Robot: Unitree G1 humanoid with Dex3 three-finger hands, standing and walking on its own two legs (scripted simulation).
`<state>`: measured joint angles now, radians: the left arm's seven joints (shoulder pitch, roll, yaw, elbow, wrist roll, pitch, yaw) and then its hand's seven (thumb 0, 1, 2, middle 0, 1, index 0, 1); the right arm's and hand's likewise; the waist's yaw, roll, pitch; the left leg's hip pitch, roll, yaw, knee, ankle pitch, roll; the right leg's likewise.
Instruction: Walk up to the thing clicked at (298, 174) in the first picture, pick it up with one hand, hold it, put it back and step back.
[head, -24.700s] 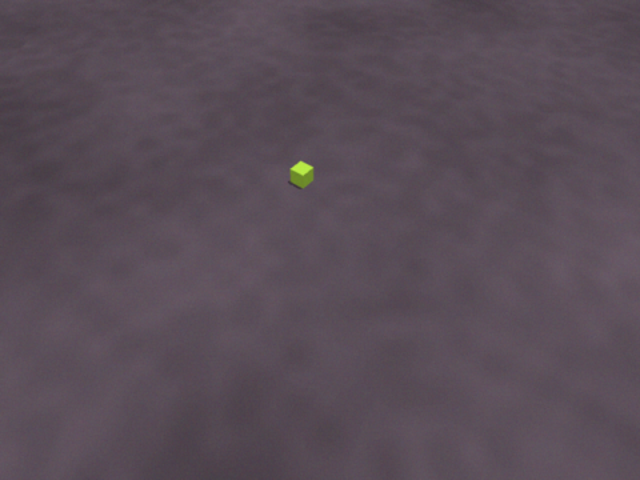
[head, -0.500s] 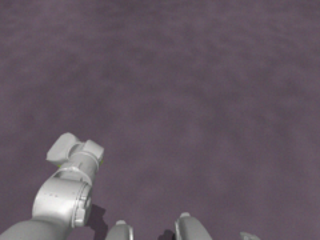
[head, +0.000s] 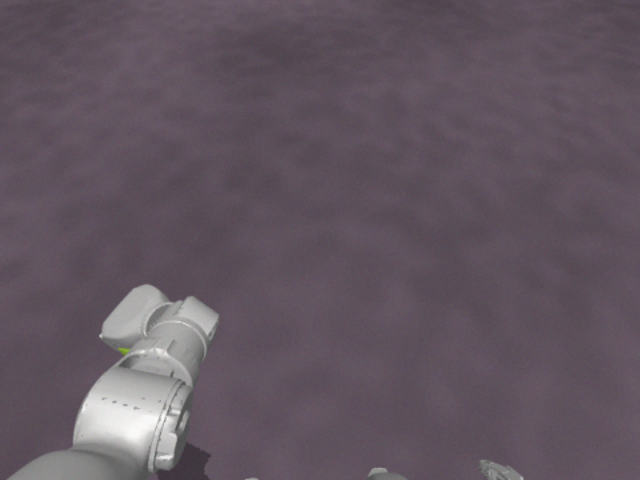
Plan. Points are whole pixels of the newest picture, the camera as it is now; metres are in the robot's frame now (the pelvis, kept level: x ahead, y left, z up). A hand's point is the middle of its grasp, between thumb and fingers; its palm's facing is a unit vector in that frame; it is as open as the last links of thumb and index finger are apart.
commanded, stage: hold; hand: left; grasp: from above
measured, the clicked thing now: (167, 346) +0.33 +0.22 -0.10
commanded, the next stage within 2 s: crouch in 1.62 s
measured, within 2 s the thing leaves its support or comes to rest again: neither
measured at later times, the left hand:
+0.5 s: hand (157, 305) +0.36 +0.22 -0.02, palm faces -0.16 -0.43 -0.89, open 10.8 cm
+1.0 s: hand (149, 306) +0.35 +0.22 +0.00, palm faces -0.16 -0.42 -0.89, open 10.8 cm
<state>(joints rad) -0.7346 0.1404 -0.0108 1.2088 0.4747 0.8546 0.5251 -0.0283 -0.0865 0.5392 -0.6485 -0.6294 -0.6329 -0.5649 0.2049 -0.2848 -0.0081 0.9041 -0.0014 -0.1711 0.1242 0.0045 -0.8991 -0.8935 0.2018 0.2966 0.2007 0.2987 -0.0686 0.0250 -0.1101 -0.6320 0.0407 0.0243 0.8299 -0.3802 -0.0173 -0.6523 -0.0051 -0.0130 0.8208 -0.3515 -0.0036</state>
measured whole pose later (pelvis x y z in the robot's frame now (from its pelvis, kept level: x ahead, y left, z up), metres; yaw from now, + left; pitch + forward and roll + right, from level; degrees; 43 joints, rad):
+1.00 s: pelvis +0.03 -0.01 +0.03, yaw +1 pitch +5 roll +1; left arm -0.69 0.13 -0.08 1.07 0.50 0.94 0.40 -0.03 -0.08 0.53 -0.66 -0.62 -0.64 -0.55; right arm 0.18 -0.28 0.01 0.84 0.04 -0.12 0.13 0.01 -0.91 -0.90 0.20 0.30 0.20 0.30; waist -0.02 0.04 -0.10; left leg -0.37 0.03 0.02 0.59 -0.32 -0.02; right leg -0.40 -0.01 -0.02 0.62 -0.31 -0.01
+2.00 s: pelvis +0.03 +0.00 +0.03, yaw +0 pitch +7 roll +0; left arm -0.65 0.11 -0.10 1.13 0.52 0.88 0.41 -0.03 -0.11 0.54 -0.69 -0.59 -0.67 -0.53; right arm 0.15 -0.27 0.00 0.85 0.04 -0.14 0.13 0.01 -0.87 -0.89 0.20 0.30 0.20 0.30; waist -0.02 0.02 -0.08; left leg -0.39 0.03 0.03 0.58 -0.31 -0.02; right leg -0.42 -0.01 -0.01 0.60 -0.30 -0.01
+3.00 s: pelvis -0.07 +0.01 -0.31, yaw -3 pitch +39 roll -4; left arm -1.32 0.59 0.33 1.71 0.61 0.58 0.69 -0.04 -0.14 0.55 -0.73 -0.53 -0.71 -0.48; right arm 0.18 -0.27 0.00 0.93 -0.10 -0.19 0.24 0.00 -0.91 -0.90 0.20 0.30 0.20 0.30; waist -0.30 0.07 -0.18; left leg -2.11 0.05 -0.06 2.10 -0.69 0.00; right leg -2.10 0.00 -0.05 2.03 -0.61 0.01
